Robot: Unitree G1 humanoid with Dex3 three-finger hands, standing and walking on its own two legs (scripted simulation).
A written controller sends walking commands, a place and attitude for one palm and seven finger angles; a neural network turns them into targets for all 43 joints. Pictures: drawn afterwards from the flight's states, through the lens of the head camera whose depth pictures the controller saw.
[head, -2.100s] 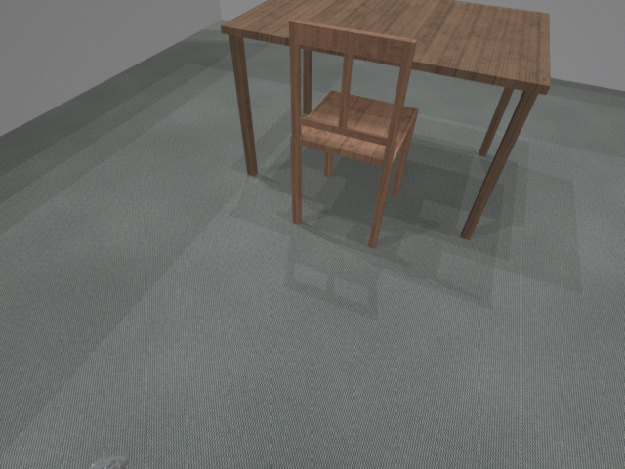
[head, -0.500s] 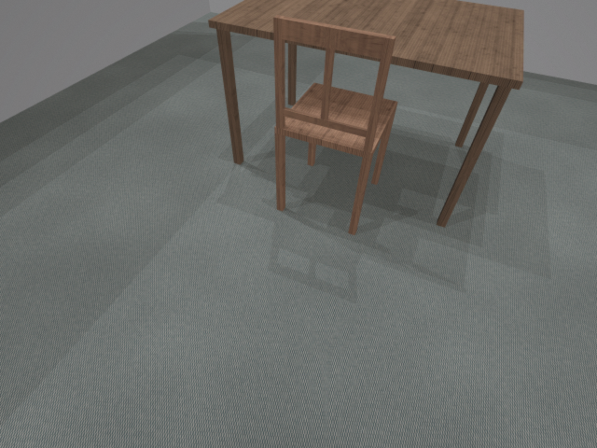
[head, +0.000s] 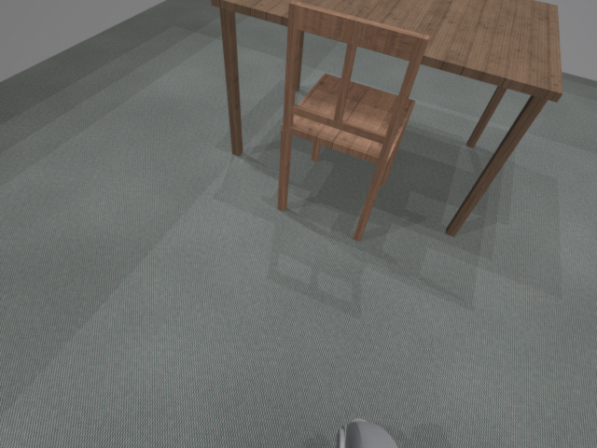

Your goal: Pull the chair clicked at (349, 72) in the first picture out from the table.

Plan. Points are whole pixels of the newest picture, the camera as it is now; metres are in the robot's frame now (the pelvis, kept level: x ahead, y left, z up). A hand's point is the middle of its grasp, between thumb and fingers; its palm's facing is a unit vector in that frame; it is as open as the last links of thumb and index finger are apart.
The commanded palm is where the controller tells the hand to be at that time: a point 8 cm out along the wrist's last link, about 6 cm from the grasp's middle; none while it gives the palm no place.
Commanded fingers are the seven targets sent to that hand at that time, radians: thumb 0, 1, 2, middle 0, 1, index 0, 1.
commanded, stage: walk to a spot facing it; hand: left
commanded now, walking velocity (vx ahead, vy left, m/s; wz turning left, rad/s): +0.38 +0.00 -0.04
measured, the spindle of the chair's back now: (344, 84) +1.10 -0.12 -0.10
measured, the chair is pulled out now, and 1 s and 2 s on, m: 0.00 0.00 0.00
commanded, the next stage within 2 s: turn to face it in 0.44 s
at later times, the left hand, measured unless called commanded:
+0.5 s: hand (201, 387) +0.24 +0.16 -0.18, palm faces +0.12 -0.97 -0.19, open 7.2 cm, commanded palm none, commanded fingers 0.00 0.90 0.90 -0.20 -0.30 -0.20 -0.30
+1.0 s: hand (191, 302) +0.39 +0.21 -0.18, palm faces +0.03 -0.98 -0.19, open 7.3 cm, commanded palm none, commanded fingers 0.00 0.90 0.90 -0.20 -0.30 -0.20 -0.30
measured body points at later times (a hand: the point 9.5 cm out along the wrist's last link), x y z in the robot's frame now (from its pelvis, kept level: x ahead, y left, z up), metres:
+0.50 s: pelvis +0.23 -0.03 -0.01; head +0.23 -0.02 +0.44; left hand +0.23 +0.21 -0.17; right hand +0.31 -0.27 -0.15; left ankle +0.31 +0.10 -0.69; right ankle +0.22 -0.13 -0.74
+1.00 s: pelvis +0.34 +0.02 -0.01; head +0.36 +0.03 +0.44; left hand +0.39 +0.26 -0.16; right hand +0.42 -0.22 -0.15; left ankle +0.38 +0.11 -0.74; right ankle +0.36 -0.10 -0.70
